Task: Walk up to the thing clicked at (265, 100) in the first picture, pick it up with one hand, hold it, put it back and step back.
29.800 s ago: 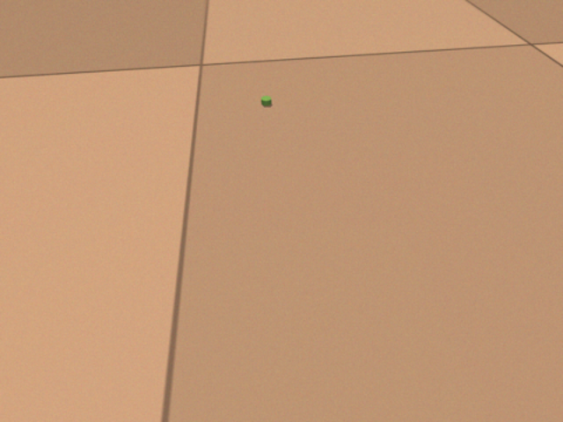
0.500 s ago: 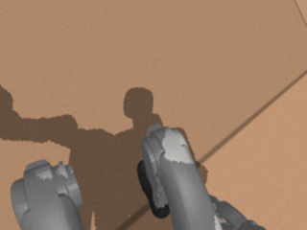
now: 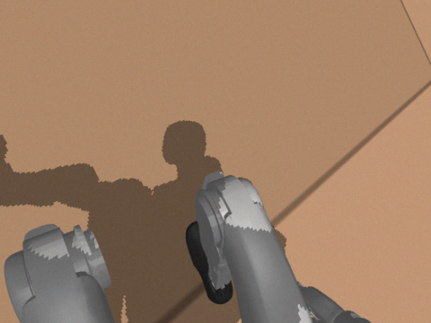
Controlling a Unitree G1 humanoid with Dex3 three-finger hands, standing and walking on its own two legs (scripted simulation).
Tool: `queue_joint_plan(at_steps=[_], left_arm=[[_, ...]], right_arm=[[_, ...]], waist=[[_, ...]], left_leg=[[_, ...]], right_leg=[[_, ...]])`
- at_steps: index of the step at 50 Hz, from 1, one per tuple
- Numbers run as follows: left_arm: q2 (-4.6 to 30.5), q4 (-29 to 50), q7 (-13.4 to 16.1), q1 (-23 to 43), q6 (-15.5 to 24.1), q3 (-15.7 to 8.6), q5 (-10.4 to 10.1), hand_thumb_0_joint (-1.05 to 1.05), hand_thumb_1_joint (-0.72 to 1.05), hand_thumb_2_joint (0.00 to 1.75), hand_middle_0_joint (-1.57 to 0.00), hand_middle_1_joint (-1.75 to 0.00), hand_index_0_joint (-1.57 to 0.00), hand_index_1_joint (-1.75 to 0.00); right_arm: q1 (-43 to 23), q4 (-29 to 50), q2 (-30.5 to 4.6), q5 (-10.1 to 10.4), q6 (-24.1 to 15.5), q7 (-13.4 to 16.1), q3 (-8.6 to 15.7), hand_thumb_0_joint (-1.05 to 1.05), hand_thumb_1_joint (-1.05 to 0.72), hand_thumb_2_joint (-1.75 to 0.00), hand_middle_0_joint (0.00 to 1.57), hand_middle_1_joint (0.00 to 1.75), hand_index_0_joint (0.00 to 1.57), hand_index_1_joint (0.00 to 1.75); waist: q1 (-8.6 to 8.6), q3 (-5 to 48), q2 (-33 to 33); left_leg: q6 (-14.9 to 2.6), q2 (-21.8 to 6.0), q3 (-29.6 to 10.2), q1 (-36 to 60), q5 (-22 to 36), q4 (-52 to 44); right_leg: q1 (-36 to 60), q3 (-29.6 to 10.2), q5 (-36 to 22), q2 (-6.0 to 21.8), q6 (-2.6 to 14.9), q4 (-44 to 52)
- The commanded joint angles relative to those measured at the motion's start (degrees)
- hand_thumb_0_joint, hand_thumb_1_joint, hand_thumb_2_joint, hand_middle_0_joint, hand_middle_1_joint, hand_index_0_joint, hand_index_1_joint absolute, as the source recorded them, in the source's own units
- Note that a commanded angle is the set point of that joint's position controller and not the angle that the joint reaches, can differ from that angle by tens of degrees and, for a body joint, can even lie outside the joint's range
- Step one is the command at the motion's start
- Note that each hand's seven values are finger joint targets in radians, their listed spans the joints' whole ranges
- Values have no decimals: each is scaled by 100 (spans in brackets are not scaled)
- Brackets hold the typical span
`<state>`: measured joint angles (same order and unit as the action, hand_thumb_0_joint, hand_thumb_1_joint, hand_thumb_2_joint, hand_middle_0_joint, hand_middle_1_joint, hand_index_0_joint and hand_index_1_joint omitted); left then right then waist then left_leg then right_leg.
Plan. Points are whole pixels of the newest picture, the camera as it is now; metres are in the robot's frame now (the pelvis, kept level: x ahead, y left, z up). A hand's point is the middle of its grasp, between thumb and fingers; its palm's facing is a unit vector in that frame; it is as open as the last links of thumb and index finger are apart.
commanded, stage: close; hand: left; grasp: from above
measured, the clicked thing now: out of the picture +0.43 +0.34 -0.27
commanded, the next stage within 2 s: settle in 1.48 s
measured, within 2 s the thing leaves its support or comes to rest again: leaves its support in 1.94 s
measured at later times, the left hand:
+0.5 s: hand out of the picture +0.42 +0.34 -0.25, palm faces -0.44 -0.19 -0.88, open 11.6 cm
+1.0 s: hand out of the picture +0.42 +0.33 -0.25, palm faces -0.43 -0.17 -0.88, open 9.8 cm
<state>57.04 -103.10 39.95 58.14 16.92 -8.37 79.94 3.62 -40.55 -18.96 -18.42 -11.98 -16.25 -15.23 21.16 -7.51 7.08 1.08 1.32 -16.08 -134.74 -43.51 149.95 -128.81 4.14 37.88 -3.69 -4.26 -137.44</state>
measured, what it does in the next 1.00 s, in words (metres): stands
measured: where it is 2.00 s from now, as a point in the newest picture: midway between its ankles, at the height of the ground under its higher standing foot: (159, 310)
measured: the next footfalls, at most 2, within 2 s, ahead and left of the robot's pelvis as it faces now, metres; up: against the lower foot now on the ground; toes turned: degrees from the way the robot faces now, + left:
none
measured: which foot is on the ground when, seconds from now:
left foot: down 0.00-1.00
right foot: down 0.00-1.00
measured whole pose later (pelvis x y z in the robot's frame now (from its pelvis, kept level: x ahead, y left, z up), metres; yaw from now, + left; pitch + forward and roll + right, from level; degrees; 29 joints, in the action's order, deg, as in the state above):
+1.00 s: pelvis +0.00 +0.00 +0.00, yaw -1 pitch +26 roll -16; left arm 59.0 -104.0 38.7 59.8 15.6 -5.9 76.1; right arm 2.9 -39.2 -19.9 -18.2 -14.7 -17.1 -18.1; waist 21.3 -9.3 8.1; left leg 0.7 1.0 -16.9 -134.0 -43.2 149.8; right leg -127.5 5.2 37.0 -3.3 -4.5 -136.3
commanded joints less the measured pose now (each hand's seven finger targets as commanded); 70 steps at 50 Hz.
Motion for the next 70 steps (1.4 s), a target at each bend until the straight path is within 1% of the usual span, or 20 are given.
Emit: queue_joint_plan(at_steps=[1, 3, 5, 9, 16, 18, 24, 26, 30, 31, 37, 40, 42, 45, 53, 56, 63, 65, 68, 70], left_arm=[[1187, 466, 351, 1362, -184, -15, -195, 0, -25, 79, -18, -104, -23, -99], [1345, 455, 377, 1462, -261, -133, -265, 0, -25, 76, -17, -105, -23, -99], [1236, 320, 284, 1399, -331, -58, -361, 0, -23, 74, -19, -104, -25, -97], [1441, 429, 133, 1507, -323, -174, -512, 0, -20, 71, -22, -101, -28, -95], [1177, 544, -100, 1406, -148, 171, -586, 0, -14, 66, -26, -98, -33, -91], [1130, 457, -107, 1372, -130, 176, -583, 0, -9, 61, -30, -95, -37, -88], [1123, 449, -125, 1229, -43, 254, -509, 0, -4, 61, -34, -93, -41, -86], [1269, 599, -78, 1333, -7, 162, -497, 0, -3, 62, -36, -91, -42, -85], [1181, 485, -71, 1272, -18, 255, -471, 0, 1, 59, -39, -89, -45, -82], [1364, 785, -17, 1475, 4, 123, -491, 0, 2, 61, -41, -88, -46, -82], [1153, 334, 19, 1262, -60, 245, -433, 0, 10, 55, -45, -86, -52, -79], [1287, 355, 46, 1378, -77, 190, -400, 0, 14, 51, -48, -83, -55, -76], [1125, 519, 32, 1450, -86, 318, -434, 0, 16, 53, -50, -83, -57, -76], [1261, 546, 57, 1490, -92, 253, -420, 0, 20, 49, -53, -81, -60, -74], [1163, 287, 28, 1234, -146, 305, -538, 0, 32, 46, -63, -76, -70, -69], [1244, 344, 15, 1223, -162, 254, -561, 0, 35, 47, -66, -75, -72, -69], [1171, 237, -87, 1174, -205, 303, -633, 0, 43, 38, -71, -70, -78, -62], [1135, 255, -141, 1145, -222, 338, -650, 0, 47, 41, -75, -70, -82, -63], [1404, 565, -163, 1291, -174, 155, -678, 0, 53, 44, -79, -70, -86, -64], [1230, 386, -211, 1205, -185, 242, -652, 0, 57, 43, -83, -69, -90, -63]], right_arm=[[908, -54, -1994, 32, -146, -15, 572, 0, -89, -90, 20, 30, 20, 30], [912, -92, -2010, 62, -188, -30, 560, 0, -89, -90, 20, 30, 20, 30], [883, -48, -2045, 67, -238, -54, 571, 0, -89, -90, 20, 30, 20, 30], [883, -28, -2002, 123, -259, -23, 489, 0, -89, -90, 20, 30, 20, 30], [802, -20, -1959, 124, -251, -37, 394, 0, -90, -90, 20, 30, 20, 30], [924, 28, -1985, 99, -226, -54, 393, 0, -90, -90, 20, 30, 20, 30], [914, 52, -1970, 97, -182, -69, 335, 0, -90, -90, 20, 30, 20, 30], [957, 39, -1981, 105, -164, -55, 347, 0, -90, -90, 20, 30, 20, 30], [853, 74, -1948, 112, -190, -62, 289, 0, -90, -90, 20, 30, 20, 30], [888, 45, -1982, 117, -186, -44, 315, 0, -90, -90, 20, 30, 20, 30], [757, 68, -1958, 100, -226, -53, 289, 0, -90, -90, 20, 30, 20, 30], [775, 92, -2003, 83, -210, -33, 301, 0, -90, -90, 20, 30, 20, 30], [710, 111, -2027, 82, -218, -31, 318, 0, -89, -90, 20, 30, 20, 30], [777, 149, -2051, 86, -247, -52, 294, 0, -90, -90, 20, 30, 20, 30], [772, 150, -2041, 95, -285, -8, 285, 0, -90, -90, 20, 30, 20, 30], [863, 162, -2047, 102, -264, 2, 269, 0, -90, -90, 20, 30, 20, 30], [892, 222, -2044, 112, -262, 2, 248, 0, -90, -90, 20, 30, 20, 30], [880, 246, -2025, 96, -248, 5, 236, 0, -90, -90, 20, 30, 20, 30], [888, 243, -2041, 139, -205, 29, 239, 0, -90, -90, 20, 30, 20, 30], [840, 255, -2003, 108, -193, 16, 240, 0, -90, -90, 20, 30, 20, 30]], waist=[[286, 3379, -2839], [225, 3373, -2911], [309, 3206, -2778], [258, 3398, -2756], [306, 3430, -3020], [369, 3348, -2939], [319, 3274, -2989], [263, 3439, -3073], [320, 3181, -2825], [269, 3430, -2983], [326, 3023, -2886], [334, 3131, -3032], [379, 3085, -2852], [356, 3134, -3008], [363, 2971, -2663], [329, 3180, -2692], [388, 2980, -2808], [384, 3006, -2686], [217, 3204, -2898], [290, 3029, -2902]], left_leg=[[-63, -208, 727, 2773, 1321, -1753], [-59, -210, 669, 2691, 1266, -1817], [-86, -213, 681, 2581, 1122, -1781], [-103, -216, 657, 2598, 1228, -1759], [-18, -243, 582, 2949, 1683, -1726], [-25, -241, 570, 2896, 1649, -1753], [-26, -230, 610, 2891, 1667, -1750], [-22, -225, 620, 2938, 1670, -1808], [-67, -219, 641, 2722, 1439, -1722], [-42, -237, 604, 2878, 1524, -1793], [-22, -244, 562, 2788, 1303, -1839], [1, -259, 507, 2851, 1308, -1938], [-16, -259, 480, 2738, 1222, -1878], [-14, -258, 504, 2847, 1347, -1864], [-46, -250, 560, 2608, 1159, -1848], [-55, -255, 573, 2700, 1360, -1841], [-26, -257, 539, 2766, 1311, -1930], [-57, -241, 592, 2667, 1235, -1877], [-21, -244, 532, 2777, 1344, -1991], [-10, -252, 500, 2762, 1258, -2003]], right_leg=[[1713, 1111, -1396, -124, 426, 928], [1639, 1104, -1304, -86, 439, 886], [1654, 1104, -1220, -80, 422, 907], [1858, 1085, -1309, -98, 418, 945], [2009, 1160, -1703, -91, 427, 774], [1987, 1193, -1666, -80, 418, 826], [2029, 1177, -1701, -97, 425, 894], [2084, 1160, -1685, -94, 443, 895], [1970, 1170, -1532, -80, 414, 932], [1999, 1170, -1567, -93, 429, 931], [1735, 1202, -1370, -75, 427, 882], [1723, 1203, -1376, -80, 453, 855], [1680, 1212, -1309, -59, 424, 877], [1719, 1184, -1424, -61, 420, 878], [1885, 1148, -1313, -83, 400, 1073], [2007, 1135, -1473, -106, 410, 1084], [1949, 1168, -1433, -69, 417, 1032], [2016, 1145, -1387, -80, 410, 1098], [1948, 1147, -1377, -46, 437, 1010], [1803, 1180, -1321, -43, 440, 955]])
